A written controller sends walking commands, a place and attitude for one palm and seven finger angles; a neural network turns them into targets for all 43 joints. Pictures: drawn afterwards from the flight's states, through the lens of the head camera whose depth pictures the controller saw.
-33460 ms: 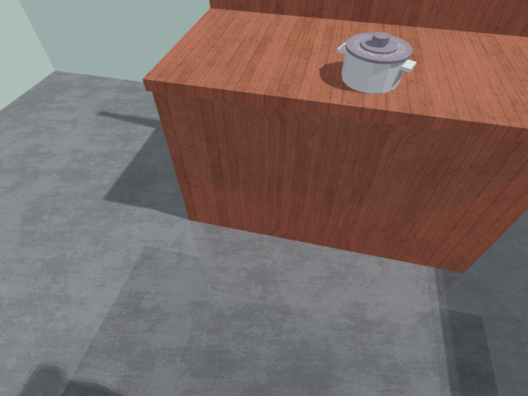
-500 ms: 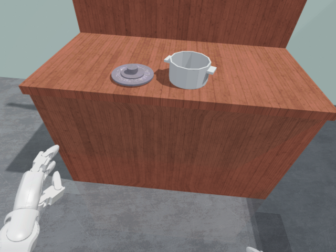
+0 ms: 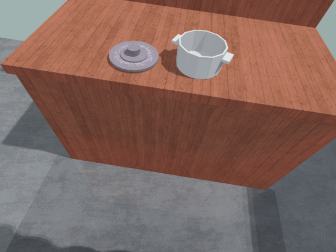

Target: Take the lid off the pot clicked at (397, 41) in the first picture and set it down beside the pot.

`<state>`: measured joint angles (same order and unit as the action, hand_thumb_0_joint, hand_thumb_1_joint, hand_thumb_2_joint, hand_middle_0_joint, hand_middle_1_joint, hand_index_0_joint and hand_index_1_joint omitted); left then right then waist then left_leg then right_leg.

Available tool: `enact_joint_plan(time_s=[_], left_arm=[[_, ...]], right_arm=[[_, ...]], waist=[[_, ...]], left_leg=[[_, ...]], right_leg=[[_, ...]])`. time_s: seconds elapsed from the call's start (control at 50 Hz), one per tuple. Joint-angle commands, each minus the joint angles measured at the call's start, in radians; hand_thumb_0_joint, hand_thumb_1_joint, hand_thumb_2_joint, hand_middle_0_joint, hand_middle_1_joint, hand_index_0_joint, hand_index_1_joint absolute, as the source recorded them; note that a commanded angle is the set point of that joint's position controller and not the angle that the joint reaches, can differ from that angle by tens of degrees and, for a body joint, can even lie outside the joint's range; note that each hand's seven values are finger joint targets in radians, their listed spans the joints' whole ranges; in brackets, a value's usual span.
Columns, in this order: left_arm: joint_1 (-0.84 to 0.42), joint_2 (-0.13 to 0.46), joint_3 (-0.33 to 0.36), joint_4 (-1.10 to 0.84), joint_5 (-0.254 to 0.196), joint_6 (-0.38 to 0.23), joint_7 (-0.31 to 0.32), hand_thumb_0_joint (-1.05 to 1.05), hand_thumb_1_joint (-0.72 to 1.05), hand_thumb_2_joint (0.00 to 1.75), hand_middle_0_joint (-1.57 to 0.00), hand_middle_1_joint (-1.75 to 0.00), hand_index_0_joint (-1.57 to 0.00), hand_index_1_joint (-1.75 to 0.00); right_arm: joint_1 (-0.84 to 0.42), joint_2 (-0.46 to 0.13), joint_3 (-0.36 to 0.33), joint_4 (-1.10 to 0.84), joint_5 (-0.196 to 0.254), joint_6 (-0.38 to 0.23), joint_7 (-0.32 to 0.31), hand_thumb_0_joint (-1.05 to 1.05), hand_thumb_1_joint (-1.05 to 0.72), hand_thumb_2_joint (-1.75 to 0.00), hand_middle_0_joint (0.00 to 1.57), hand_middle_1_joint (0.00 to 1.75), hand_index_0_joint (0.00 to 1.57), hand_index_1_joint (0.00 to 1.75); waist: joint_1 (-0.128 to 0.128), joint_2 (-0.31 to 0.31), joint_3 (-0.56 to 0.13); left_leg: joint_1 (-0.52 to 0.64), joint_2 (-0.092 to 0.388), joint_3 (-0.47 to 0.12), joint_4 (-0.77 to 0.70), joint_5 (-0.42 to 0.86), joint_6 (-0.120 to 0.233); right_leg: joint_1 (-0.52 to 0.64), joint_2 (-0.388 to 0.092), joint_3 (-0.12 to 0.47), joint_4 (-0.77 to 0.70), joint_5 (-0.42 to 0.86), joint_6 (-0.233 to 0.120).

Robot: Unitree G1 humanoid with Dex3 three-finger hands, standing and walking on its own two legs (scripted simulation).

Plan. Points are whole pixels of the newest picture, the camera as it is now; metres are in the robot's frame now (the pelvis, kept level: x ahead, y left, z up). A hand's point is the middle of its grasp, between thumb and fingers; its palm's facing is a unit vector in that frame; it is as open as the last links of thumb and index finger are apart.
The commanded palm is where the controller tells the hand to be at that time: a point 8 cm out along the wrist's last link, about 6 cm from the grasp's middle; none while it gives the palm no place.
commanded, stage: stop stepping back and stand still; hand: left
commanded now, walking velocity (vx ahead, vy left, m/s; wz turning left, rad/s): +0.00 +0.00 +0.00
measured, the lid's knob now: (133, 49) +0.76 +0.18 +0.03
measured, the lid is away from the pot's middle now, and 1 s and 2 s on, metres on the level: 0.25 0.25 0.25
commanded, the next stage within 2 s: let the arm hang, fingers relaxed in 0.26 s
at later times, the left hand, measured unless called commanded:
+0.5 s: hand out of the picture +0.11 +0.17 -0.16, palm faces -0.04 -0.97 -0.23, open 7.3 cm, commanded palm none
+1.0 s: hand out of the picture -0.02 +0.15 -0.17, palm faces -0.01 -0.98 -0.17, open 7.3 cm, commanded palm none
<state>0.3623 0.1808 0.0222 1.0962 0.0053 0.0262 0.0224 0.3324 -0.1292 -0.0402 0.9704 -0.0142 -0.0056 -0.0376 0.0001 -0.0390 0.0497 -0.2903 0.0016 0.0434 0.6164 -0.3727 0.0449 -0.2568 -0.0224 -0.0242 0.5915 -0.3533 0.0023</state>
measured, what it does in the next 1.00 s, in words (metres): stands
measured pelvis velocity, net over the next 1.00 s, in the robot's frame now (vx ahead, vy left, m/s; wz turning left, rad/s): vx -0.01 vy -0.01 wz -0.03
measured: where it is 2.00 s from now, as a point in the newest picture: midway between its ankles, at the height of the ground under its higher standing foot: outside the picture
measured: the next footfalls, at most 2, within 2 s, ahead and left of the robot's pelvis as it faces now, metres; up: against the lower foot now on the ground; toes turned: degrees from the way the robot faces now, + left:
none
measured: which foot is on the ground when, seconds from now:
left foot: down 0.00-1.00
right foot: down 0.00-1.00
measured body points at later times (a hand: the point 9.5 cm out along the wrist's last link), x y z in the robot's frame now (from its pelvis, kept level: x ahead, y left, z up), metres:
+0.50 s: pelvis +0.00 -0.01 +0.01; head +0.03 -0.01 +0.46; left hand +0.11 +0.22 -0.14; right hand +0.01 -0.24 -0.14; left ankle -0.03 +0.09 -0.73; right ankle -0.05 -0.14 -0.73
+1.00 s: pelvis -0.01 -0.01 +0.01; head +0.02 -0.01 +0.46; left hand -0.02 +0.20 -0.15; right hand -0.04 -0.22 -0.15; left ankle -0.03 +0.09 -0.73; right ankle -0.05 -0.14 -0.73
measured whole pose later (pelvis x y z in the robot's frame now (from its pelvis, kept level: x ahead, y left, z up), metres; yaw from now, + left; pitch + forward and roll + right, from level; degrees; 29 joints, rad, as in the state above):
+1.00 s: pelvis -0.01 -0.01 +0.01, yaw -2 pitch +0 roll +0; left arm 0.29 0.13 0.01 1.13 0.01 0.00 0.04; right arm 0.30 -0.10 -0.05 1.10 -0.01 0.01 -0.03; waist -0.02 -0.01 0.06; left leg -0.17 0.02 0.07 0.46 -0.29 0.02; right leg -0.15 -0.01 -0.01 0.43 -0.28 0.01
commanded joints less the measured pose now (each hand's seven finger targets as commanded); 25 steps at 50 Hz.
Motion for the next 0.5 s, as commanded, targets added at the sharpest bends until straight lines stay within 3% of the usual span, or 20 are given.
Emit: enact_joint_plan(time_s=[0.0, 0.04, 0.1, 0.14, 0.26, 0.34, 0.4, 0.44, 0.48], left_arm=[[0.008, 0.049, -0.001, -0.039, -0.001, -0.046, 0.011, 0.0, 0.9, 0.9, -0.2, -0.3, -0.2, -0.3], [-0.004, 0.051, 0.002, -0.039, 0.003, -0.046, 0.018, 0.0, 0.9, 0.9, -0.2, -0.3, -0.2, -0.3], [-0.047, 0.069, 0.012, -0.056, -0.001, -0.036, 0.029, 0.0, 0.9, 0.9, -0.2, -0.3, -0.2, -0.3], [-0.067, 0.076, 0.017, -0.068, -0.003, -0.03, 0.034, 0.0, 0.9, 0.9, -0.2, -0.3, -0.2, -0.3], [-0.129, 0.104, 0.021, -0.102, 0.0, -0.028, 0.03, 0.0, 0.9, 0.9, -0.2, -0.3, -0.2, -0.3], [-0.149, 0.113, 0.021, -0.112, 0.0, -0.031, 0.029, 0.0, 0.9, 0.9, -0.2, -0.3, -0.2, -0.3], [-0.16, 0.111, 0.019, -0.112, 0.0, -0.034, 0.026, 0.0, 0.9, 0.9, -0.2, -0.3, -0.2, -0.3], [-0.163, 0.11, 0.016, -0.109, 0.0, -0.035, 0.024, 0.0, 0.9, 0.9, -0.2, -0.3, -0.2, -0.3], [-0.159, 0.107, 0.015, -0.104, 0.001, -0.039, 0.023, 0.0, 0.9, 0.9, -0.2, -0.3, -0.2, -0.3]], right_arm=[[0.066, -0.111, -0.019, 0.001, 0.01, -0.015, -0.012, 0.0, -0.9, -0.9, 0.2, 0.3, 0.2, 0.3], [0.065, -0.092, -0.024, 0.02, 0.009, -0.013, -0.009, 0.0, -0.9, -0.9, 0.2, 0.3, 0.2, 0.3], [0.048, -0.096, -0.03, 0.03, 0.011, -0.002, -0.016, 0.0, -0.9, -0.9, 0.2, 0.3, 0.2, 0.3], [0.031, -0.101, -0.035, 0.031, 0.009, 0.005, -0.02, 0.0, -0.9, -0.9, 0.2, 0.3, 0.2, 0.3], [-0.008, -0.103, -0.034, 0.023, 0.003, 0.011, -0.011, 0.0, -0.9, -0.9, 0.2, 0.3, 0.2, 0.3], [-0.007, -0.108, -0.034, 0.029, 0.002, 0.007, -0.006, 0.0, -0.9, -0.9, 0.2, 0.3, 0.2, 0.3], [-0.012, -0.113, -0.033, 0.031, 0.001, 0.007, -0.003, 0.0, -0.9, -0.9, 0.2, 0.3, 0.2, 0.3], [-0.021, -0.108, -0.029, 0.036, 0.001, 0.008, 0.001, 0.0, -0.9, -0.9, 0.2, 0.3, 0.2, 0.3], [-0.016, -0.11, -0.028, 0.042, 0.0, 0.007, 0.004, 0.0, -0.9, -0.9, 0.2, 0.3, 0.2, 0.3]], waist=[[-0.01, 0.056, -0.09], [-0.017, -0.004, -0.068], [-0.026, 0.033, -0.092], [-0.023, 0.068, -0.099], [-0.017, 0.062, -0.093], [-0.019, 0.068, -0.106], [-0.019, 0.046, -0.082], [-0.018, 0.036, -0.03], [-0.02, 0.024, -0.03]], left_leg=[[0.145, 0.133, -0.099, -0.129, 0.612, 0.03], [0.152, 0.111, -0.072, -0.118, 0.591, 0.014], [0.208, 0.121, -0.061, -0.104, 0.83, 0.005], [0.221, 0.131, -0.066, -0.112, 0.864, 0.006], [0.169, 0.118, -0.066, -0.159, 0.619, -0.004], [0.183, 0.115, -0.055, -0.167, 0.608, -0.006], [0.173, 0.111, -0.055, -0.186, 0.523, -0.007], [0.143, 0.108, -0.057, -0.212, 0.412, -0.006], [0.144, 0.104, -0.056, -0.222, 0.367, -0.006]], right_leg=[[0.088, -0.036, 0.031, -0.111, 0.362, -0.034], [0.094, -0.059, 0.033, -0.109, 0.466, -0.045], [0.104, -0.066, 0.01, -0.085, 0.592, -0.025], [0.098, -0.066, 0.009, -0.082, 0.575, -0.021], [0.139, -0.08, 0.04, -0.132, 0.531, -0.033], [0.152, -0.078, 0.038, -0.142, 0.518, -0.034], [0.147, -0.075, 0.049, -0.172, 0.47, -0.034], [0.123, -0.074, 0.058, -0.199, 0.391, -0.034], [0.122, -0.072, 0.069, -0.213, 0.363, -0.036]])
